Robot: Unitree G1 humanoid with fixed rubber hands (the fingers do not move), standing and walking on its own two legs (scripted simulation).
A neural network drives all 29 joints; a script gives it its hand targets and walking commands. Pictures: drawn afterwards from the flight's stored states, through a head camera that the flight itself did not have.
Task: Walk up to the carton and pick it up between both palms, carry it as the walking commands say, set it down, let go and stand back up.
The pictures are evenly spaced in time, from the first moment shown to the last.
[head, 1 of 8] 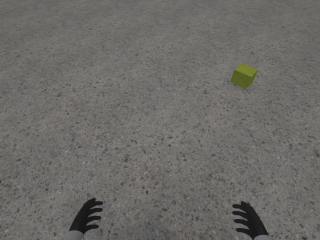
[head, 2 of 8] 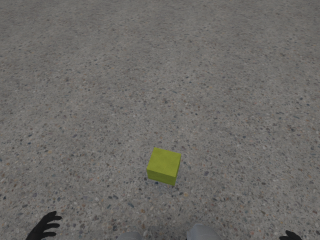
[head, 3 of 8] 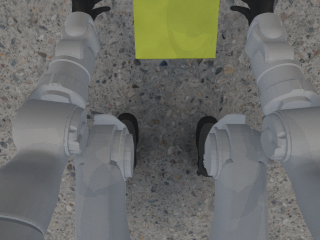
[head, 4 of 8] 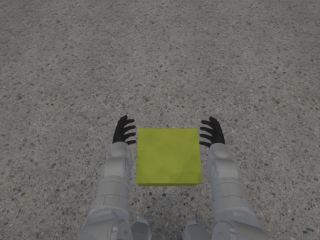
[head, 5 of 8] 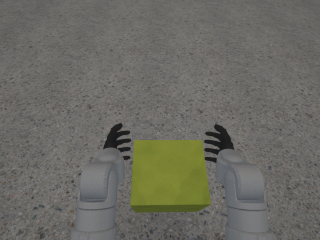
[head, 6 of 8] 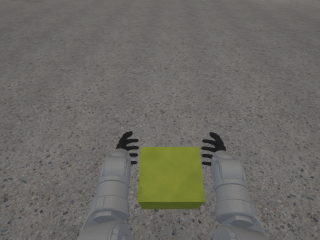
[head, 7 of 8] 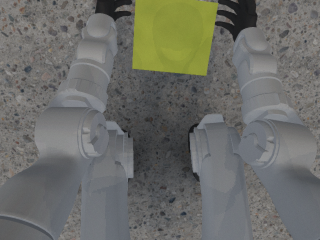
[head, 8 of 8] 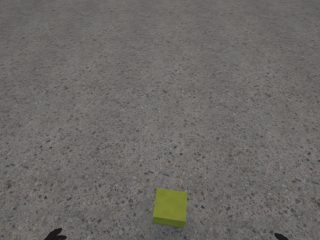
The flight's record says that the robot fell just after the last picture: no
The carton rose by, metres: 0.69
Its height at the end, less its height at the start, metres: +0.00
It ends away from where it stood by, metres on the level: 1.03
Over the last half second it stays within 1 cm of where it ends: yes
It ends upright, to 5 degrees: yes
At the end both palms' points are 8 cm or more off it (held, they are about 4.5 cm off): yes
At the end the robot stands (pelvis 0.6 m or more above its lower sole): yes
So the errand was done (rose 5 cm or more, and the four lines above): yes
